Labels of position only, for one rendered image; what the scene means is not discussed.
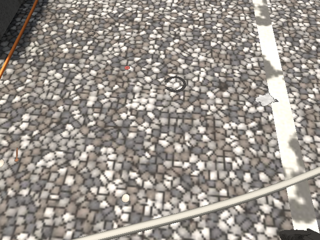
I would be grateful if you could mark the robot right hand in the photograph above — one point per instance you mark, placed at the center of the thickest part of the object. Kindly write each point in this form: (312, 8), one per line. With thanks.
(299, 235)

